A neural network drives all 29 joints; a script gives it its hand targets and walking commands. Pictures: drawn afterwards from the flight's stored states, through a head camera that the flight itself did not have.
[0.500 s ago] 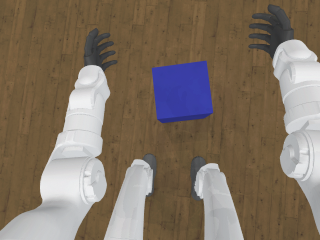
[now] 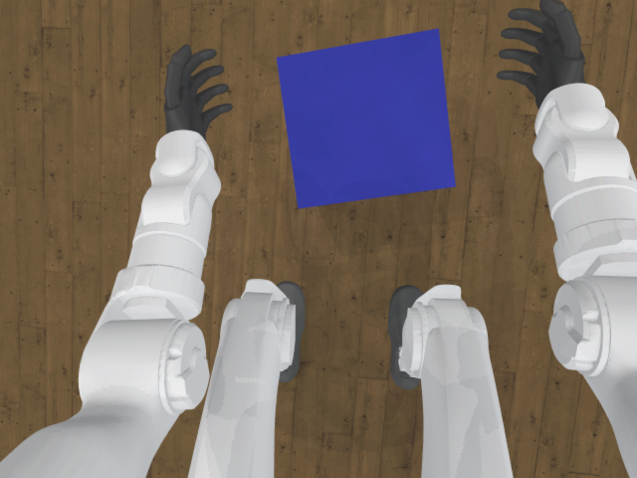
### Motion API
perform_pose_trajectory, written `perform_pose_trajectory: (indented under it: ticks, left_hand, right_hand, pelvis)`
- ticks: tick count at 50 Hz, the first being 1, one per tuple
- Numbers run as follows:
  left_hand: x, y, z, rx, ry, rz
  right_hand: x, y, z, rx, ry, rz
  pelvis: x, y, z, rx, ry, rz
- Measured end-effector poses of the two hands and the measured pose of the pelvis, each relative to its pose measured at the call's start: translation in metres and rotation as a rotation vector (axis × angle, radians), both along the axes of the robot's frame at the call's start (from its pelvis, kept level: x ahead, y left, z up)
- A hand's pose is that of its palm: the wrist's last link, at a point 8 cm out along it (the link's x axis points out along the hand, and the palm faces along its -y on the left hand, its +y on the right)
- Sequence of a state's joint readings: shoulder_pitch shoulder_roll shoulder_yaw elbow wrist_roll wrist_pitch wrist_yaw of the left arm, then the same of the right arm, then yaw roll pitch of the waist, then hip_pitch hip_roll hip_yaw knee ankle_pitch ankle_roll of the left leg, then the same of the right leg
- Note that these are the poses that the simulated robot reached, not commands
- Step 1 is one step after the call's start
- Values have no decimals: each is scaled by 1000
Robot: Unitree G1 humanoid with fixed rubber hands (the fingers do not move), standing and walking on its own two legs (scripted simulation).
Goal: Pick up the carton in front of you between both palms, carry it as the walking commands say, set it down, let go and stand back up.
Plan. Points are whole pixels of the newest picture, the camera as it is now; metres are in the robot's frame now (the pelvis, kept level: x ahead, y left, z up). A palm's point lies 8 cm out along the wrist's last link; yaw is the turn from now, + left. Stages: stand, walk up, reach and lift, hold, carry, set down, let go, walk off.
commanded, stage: reach and lift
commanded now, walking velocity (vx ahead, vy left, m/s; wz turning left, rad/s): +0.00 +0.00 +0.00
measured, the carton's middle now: (363, 137) +0.50 -0.03 -0.38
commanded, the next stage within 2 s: none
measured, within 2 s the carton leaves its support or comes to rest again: leaves its support in 1.26 s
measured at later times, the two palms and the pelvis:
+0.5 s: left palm (231, 136) +0.49 +0.17 -0.31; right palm (485, 112) +0.52 -0.20 -0.33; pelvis -0.04 +0.00 -0.14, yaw +1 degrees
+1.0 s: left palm (253, 134) +0.49 +0.13 -0.30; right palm (469, 113) +0.51 -0.18 -0.31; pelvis -0.04 +0.01 -0.13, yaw +0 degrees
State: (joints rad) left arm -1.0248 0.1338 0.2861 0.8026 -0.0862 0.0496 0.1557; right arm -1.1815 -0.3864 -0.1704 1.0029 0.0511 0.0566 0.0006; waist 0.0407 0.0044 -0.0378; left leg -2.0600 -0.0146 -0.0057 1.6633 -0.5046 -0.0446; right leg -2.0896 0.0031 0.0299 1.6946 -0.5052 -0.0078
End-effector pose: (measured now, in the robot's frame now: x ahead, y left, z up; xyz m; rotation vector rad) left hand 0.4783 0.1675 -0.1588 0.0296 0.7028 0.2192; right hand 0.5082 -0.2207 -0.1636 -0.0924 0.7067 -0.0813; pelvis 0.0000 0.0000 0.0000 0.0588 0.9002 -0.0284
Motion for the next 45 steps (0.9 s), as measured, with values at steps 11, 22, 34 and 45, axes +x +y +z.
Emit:
perform_pose_trajectory:
  ticks: [11,22,34,45]
  left_hand:
    - [0,-2,-79,-15,9,7]
    - [8,-2,-144,-2,62,-9]
    - [17,-4,-151,-13,33,-21]
    - [8,-14,-147,-26,46,-48]
  right_hand:
    - [3,6,-76,6,-2,0]
    - [6,15,-148,19,41,1]
    - [3,26,-159,21,0,13]
    - [0,35,-146,24,25,24]
  pelvis:
    - [-34,7,-85,0,-149,5]
    - [-42,4,-128,3,-240,14]
    - [-31,3,-143,-5,-255,19]
    - [-35,7,-134,-8,-234,16]
